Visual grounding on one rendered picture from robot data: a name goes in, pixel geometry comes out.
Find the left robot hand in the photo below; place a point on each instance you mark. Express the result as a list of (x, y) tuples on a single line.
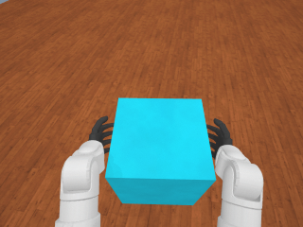
[(97, 133)]

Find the left robot forearm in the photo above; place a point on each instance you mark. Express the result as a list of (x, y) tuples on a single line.
[(80, 186)]

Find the right robot hand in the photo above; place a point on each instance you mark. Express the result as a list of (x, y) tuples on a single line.
[(222, 139)]

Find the carton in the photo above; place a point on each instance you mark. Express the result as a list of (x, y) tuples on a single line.
[(160, 151)]

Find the right robot forearm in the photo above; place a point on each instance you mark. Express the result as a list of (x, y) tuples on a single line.
[(242, 190)]

